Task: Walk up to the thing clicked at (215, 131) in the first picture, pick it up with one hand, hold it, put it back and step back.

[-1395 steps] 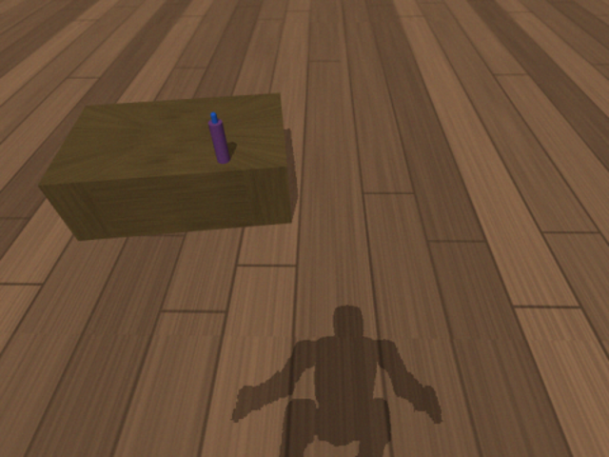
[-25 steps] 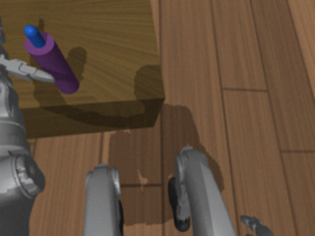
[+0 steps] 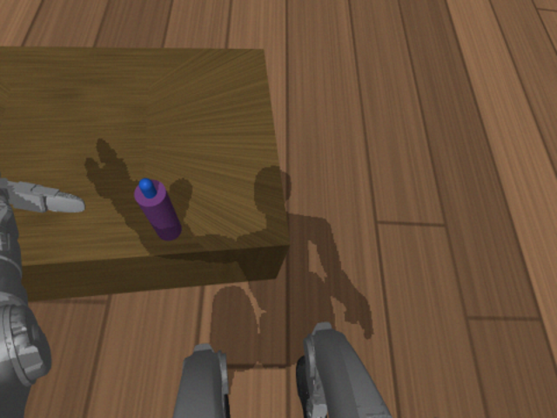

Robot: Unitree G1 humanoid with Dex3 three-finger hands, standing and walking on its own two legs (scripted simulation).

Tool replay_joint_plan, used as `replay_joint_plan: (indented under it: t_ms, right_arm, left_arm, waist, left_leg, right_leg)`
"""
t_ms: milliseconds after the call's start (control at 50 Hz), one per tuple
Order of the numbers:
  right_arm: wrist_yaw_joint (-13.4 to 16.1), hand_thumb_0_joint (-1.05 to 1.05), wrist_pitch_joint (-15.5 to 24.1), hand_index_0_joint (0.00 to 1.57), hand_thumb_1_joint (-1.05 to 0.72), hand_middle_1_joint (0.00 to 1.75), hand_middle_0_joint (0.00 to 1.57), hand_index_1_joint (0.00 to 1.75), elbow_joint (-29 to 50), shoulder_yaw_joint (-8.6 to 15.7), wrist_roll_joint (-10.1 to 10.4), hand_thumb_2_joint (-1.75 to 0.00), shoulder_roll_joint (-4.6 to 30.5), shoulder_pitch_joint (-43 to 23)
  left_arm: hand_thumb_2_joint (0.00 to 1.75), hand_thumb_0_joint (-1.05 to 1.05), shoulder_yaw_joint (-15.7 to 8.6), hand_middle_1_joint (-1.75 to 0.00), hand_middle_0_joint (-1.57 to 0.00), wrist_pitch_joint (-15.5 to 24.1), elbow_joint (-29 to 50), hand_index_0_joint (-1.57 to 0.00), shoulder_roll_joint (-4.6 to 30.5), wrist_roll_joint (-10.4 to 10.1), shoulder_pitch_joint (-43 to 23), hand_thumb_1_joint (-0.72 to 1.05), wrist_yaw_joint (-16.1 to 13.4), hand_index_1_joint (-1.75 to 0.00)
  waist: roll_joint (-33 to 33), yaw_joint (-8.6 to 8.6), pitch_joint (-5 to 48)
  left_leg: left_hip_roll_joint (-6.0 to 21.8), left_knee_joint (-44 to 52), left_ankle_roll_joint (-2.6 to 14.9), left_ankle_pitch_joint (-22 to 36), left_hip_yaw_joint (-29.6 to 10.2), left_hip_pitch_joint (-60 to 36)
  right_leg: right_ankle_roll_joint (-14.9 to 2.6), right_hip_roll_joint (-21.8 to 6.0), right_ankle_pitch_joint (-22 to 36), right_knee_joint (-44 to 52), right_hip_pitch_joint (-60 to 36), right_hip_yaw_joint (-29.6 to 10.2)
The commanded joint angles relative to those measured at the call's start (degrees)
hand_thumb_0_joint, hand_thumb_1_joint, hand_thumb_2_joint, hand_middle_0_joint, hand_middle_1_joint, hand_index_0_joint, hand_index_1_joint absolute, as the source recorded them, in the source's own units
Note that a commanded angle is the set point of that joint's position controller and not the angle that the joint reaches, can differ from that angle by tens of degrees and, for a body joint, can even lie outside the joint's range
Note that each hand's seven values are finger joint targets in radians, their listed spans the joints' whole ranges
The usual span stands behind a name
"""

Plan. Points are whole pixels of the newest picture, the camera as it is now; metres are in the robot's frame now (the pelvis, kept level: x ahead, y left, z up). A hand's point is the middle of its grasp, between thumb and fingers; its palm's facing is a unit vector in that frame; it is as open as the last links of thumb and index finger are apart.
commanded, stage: home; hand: left
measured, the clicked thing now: (158, 209) +0.50 +0.18 -0.18
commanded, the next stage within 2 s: none
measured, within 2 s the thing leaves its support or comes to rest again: neither
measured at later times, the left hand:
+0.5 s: hand (80, 296) +0.30 +0.22 +0.02, palm faces +0.16 -0.94 -0.31, open 17.2 cm
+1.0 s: hand (113, 374) +0.22 +0.17 +0.05, palm faces +0.15 -0.95 -0.29, open 17.4 cm
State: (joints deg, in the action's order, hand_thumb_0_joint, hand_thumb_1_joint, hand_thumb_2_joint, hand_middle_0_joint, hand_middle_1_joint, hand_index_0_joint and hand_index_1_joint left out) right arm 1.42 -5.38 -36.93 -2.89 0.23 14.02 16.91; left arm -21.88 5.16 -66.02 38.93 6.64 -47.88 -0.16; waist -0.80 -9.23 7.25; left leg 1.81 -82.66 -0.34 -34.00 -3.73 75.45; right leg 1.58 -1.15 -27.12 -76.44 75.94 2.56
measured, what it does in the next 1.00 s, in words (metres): rises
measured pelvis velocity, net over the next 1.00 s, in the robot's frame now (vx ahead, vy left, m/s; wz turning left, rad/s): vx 0.06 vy -0.02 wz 0.05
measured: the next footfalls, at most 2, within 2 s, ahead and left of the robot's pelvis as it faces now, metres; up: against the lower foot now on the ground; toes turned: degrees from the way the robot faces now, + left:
none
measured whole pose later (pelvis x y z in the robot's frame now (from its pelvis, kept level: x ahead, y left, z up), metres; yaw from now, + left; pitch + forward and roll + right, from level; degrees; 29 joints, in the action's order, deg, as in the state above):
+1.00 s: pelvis +0.06 -0.02 +0.11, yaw +3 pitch +7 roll -1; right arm 8.5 3.8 -30.1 -1.3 1.0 11.8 13.3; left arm 1.2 -10.5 -5.6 12.0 -1.0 23.6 -8.2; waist -1.7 -0.9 4.5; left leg 1.9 -50.3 -1.9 -26.9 -3.1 30.5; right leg 0.2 -1.3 -23.1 -48.4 32.2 3.3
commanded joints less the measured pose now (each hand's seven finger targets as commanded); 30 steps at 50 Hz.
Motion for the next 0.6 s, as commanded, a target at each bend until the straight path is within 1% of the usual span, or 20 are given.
replay_joint_plan:
  t_ms: [0,20,40,60,80,100,140,160,180,200,260,320,380,440,480,500,520,540,560,580]
  right_arm:
    - [0.83,0.00,0.81,0.20,-0.90,0.30,0.20,0.30,0.90,5.26,0.14,-0.90,12.33,9.42]
    - [0.53,0.00,0.84,0.20,-0.89,0.30,0.20,0.30,2.88,5.32,0.50,-0.90,12.17,8.77]
    - [0.29,0.00,1.37,0.20,-0.89,0.30,0.20,0.30,5.19,5.10,0.62,-0.90,11.28,7.24]
    - [0.31,0.00,1.66,0.20,-0.89,0.30,0.20,0.30,3.44,5.52,0.79,-0.90,11.34,7.99]
    - [0.46,0.00,1.94,0.20,-0.90,0.30,0.20,0.30,2.90,5.70,0.94,-0.90,11.35,8.60]
    - [0.65,0.00,2.35,0.20,-0.90,0.30,0.20,0.30,3.84,5.54,1.39,-0.90,10.78,7.84]
    - [0.99,0.00,2.30,0.20,-0.90,0.30,0.20,0.30,5.33,6.07,1.94,-0.90,11.04,7.19]
    - [1.38,0.00,2.29,0.20,-0.90,0.30,0.20,0.30,6.13,6.30,2.12,-0.90,10.70,6.65]
    - [1.92,0.00,2.49,0.20,-0.90,0.30,0.20,0.30,6.52,6.37,2.40,-0.90,10.39,5.99]
    - [2.30,0.00,2.77,0.20,-0.90,0.30,0.20,0.30,6.36,6.02,2.68,-0.90,9.70,5.59]
    - [3.85,0.00,3.57,0.20,-0.90,0.30,0.20,0.30,8.00,5.74,3.07,-0.90,8.74,3.89]
    - [5.18,0.00,4.41,0.20,-0.90,0.30,0.20,0.30,9.27,4.88,2.92,-0.90,6.92,2.08]
    - [6.12,0.00,5.41,0.20,-0.90,0.30,0.20,0.30,10.42,4.78,2.64,-0.90,6.69,-0.20]
    - [6.39,0.00,6.55,0.20,-0.90,0.30,0.20,0.30,10.92,4.37,2.20,-0.90,5.79,-1.91]
    - [6.31,0.00,7.11,0.20,-0.90,0.30,0.20,0.30,11.98,4.31,2.31,-0.90,5.33,-3.35]
    - [6.30,0.00,7.36,0.20,-0.90,0.30,0.20,0.30,12.05,4.55,2.35,-0.90,5.53,-3.61]
    - [6.20,0.00,7.55,0.20,-0.90,0.30,0.20,0.30,12.95,4.43,2.37,-0.90,5.31,-4.62]
    - [6.19,0.00,7.72,0.20,-0.90,0.30,0.20,0.30,13.02,4.77,2.49,-0.90,5.75,-4.87]
    - [6.23,0.00,7.80,0.20,-0.90,0.30,0.20,0.30,13.37,4.68,2.56,-0.90,5.57,-5.40]
    - [6.18,0.00,7.88,0.20,-0.90,0.30,0.20,0.30,13.49,4.63,2.52,-0.90,5.58,-5.75]
  left_arm:
    - [0.05,0.00,-1.00,-0.06,-0.06,0.95,13.33,-0.06,13.79,-0.34,-13.19,-0.57,-2.51,-0.06]
    - [0.06,0.00,0.80,-0.06,-0.06,0.44,12.92,-0.06,10.35,-0.59,-9.73,-0.54,-2.19,-0.06]
    - [0.04,0.00,6.50,-0.05,-0.05,0.04,13.50,-0.05,1.85,-1.38,-9.05,-0.58,-1.60,-0.05]
    - [0.05,0.00,8.09,-0.05,-0.05,-0.77,9.75,-0.05,-1.69,-1.96,-3.82,-0.56,-1.66,-0.05]
    - [0.06,0.00,7.31,-0.05,-0.05,-1.32,9.97,-0.05,-1.96,-2.25,-0.09,-0.55,-2.11,-0.05]
    - [0.06,0.00,7.14,-0.05,-0.05,-1.45,14.15,-0.05,-1.30,-2.59,-0.35,-0.54,-2.45,-0.06]
    - [0.07,0.00,4.70,-0.06,-0.05,-2.13,19.49,-0.05,1.97,-2.95,8.41,-0.53,-3.29,-0.06]
    - [0.07,0.00,6.24,-0.06,-0.06,-2.59,22.22,-0.05,-0.09,-3.50,8.82,-0.52,-3.51,-0.06]
    - [0.08,0.00,7.54,-0.06,-0.05,-2.79,27.07,-0.05,-0.97,-4.05,8.09,-0.52,-4.07,-0.06]
    - [0.08,0.00,6.67,-0.06,-0.06,-3.61,24.65,-0.06,-1.97,-4.31,15.40,-0.50,-4.89,-0.06]
    - [0.09,0.00,5.66,-0.07,-0.06,-3.98,36.50,-0.06,-1.11,-5.34,19.09,-0.49,-7.10,-0.07]
    - [0.08,0.00,9.60,-0.06,-0.06,-5.14,38.79,-0.06,-7.61,-5.90,27.66,-0.51,-8.20,-0.06]
    - [0.09,0.00,10.76,-0.06,-0.06,-5.63,44.81,-0.06,-9.65,-6.53,31.53,-0.50,-8.67,-0.06]
    - [0.08,0.00,14.67,-0.06,-0.06,-6.58,51.88,-0.06,-14.47,-7.44,38.65,-0.52,-8.60,-0.06]
    - [0.09,0.00,18.26,-0.06,-0.06,-7.97,51.59,-0.06,-19.87,-8.20,50.33,-0.49,-8.28,-0.06]
    - [0.08,0.00,18.52,-0.06,-0.06,-8.51,53.63,-0.05,-20.20,-8.40,52.82,-0.50,-8.20,-0.06]
    - [0.08,0.00,20.86,-0.06,-0.05,-9.22,53.82,-0.05,-23.04,-8.60,58.71,-0.51,-7.85,-0.06]
    - [0.09,0.00,20.54,-0.06,-0.06,-9.43,58.95,-0.06,-21.76,-8.78,57.22,-0.49,-7.92,-0.06]
    - [0.09,0.00,20.32,-0.06,-0.06,-9.75,62.16,-0.06,-20.83,-8.81,59.70,-0.49,-7.86,-0.06]
    - [0.08,0.00,21.06,-0.06,-0.05,-10.44,60.89,-0.05,-22.03,-8.87,63.78,-0.50,-7.81,-0.06]
  waist:
    - [-11.12,2.54,26.13]
    - [-12.20,3.31,29.59]
    - [-11.07,1.81,28.03]
    - [-9.04,1.09,23.88]
    - [-6.73,1.45,21.99]
    - [-6.46,2.42,23.90]
    - [-6.52,5.18,27.05]
    - [-5.23,4.57,26.42]
    - [-5.18,4.96,25.00]
    - [-5.01,5.45,22.43]
    - [-7.17,6.71,20.83]
    - [-4.70,5.78,13.18]
    - [-6.36,6.52,10.67]
    - [-7.03,6.98,10.24]
    - [-4.12,7.34,6.78]
    - [-3.58,7.54,7.69]
    - [-2.09,7.54,7.04]
    - [-1.42,7.41,8.06]
    - [-1.15,7.81,8.07]
    - [0.81,7.51,6.26]
  left_leg:
    - [0.87,17.52,-0.12,21.25,-0.17,-28.73]
    - [0.78,19.03,-0.79,24.35,-0.17,-33.58]
    - [1.03,19.95,-1.16,26.86,-0.41,-35.58]
    - [1.06,20.92,-1.16,25.38,-0.20,-34.63]
    - [1.05,22.25,-1.00,25.83,-0.25,-33.59]
    - [0.67,23.15,-0.86,26.55,0.41,-33.72]
    - [0.26,26.12,-0.74,27.12,1.03,-36.23]
    - [0.15,27.19,-0.54,26.09,1.32,-36.25]
    - [-0.04,29.01,-0.42,23.61,1.48,-37.07]
    - [-0.24,30.24,-0.37,22.88,1.82,-36.90]
    - [-0.48,33.91,-0.35,21.66,2.39,-40.08]
    - [-0.91,36.35,0.39,20.23,3.53,-39.49]
    - [-0.98,38.31,0.41,18.53,3.85,-42.05]
    - [-0.91,40.10,0.06,18.48,3.86,-44.74]
    - [-0.93,41.25,-0.05,18.05,3.67,-44.71]
    - [-0.93,41.21,-0.13,19.48,3.78,-45.66]
    - [-0.90,41.24,-0.15,20.87,3.65,-45.98]
    - [-0.78,41.21,-0.11,22.01,3.66,-46.77]
    - [-0.94,41.08,-0.07,23.14,3.65,-47.16]
    - [-0.89,40.89,0.04,23.92,3.77,-46.86]
  right_leg:
    - [-4.04,1.36,12.52,12.79,-19.76,0.69]
    - [-4.14,1.36,14.03,13.89,-22.21,0.86]
    - [-4.20,1.69,15.45,14.71,-22.04,1.65]
    - [-4.08,1.83,14.71,16.18,-22.55,1.90]
    - [-3.97,1.90,15.83,17.35,-25.15,1.99]
    - [-3.89,1.80,17.17,18.40,-28.82,1.70]
    - [-3.63,1.75,18.47,20.43,-35.20,1.60]
    - [-3.46,1.86,18.48,21.90,-37.37,1.40]
    - [-3.27,1.90,17.13,23.56,-38.83,1.28]
    - [-3.17,1.76,16.79,24.63,-39.99,0.96]
    - [-3.13,1.76,16.16,27.56,-43.38,0.47]
    - [-2.86,1.74,15.51,30.79,-46.25,-0.08]
    - [-3.01,1.64,14.03,32.39,-46.27,0.03]
    - [-3.03,1.66,13.87,33.38,-47.74,0.51]
    - [-2.84,1.89,12.92,34.37,-48.05,1.39]
    - [-2.78,1.96,14.10,34.33,-49.06,1.51]
    - [-2.64,2.03,15.29,34.50,-49.56,1.86]
    - [-2.58,2.19,16.47,34.42,-50.11,1.92]
    - [-2.39,2.04,17.43,34.58,-51.41,2.04]
    - [-2.26,2.16,18.08,34.80,-50.85,2.15]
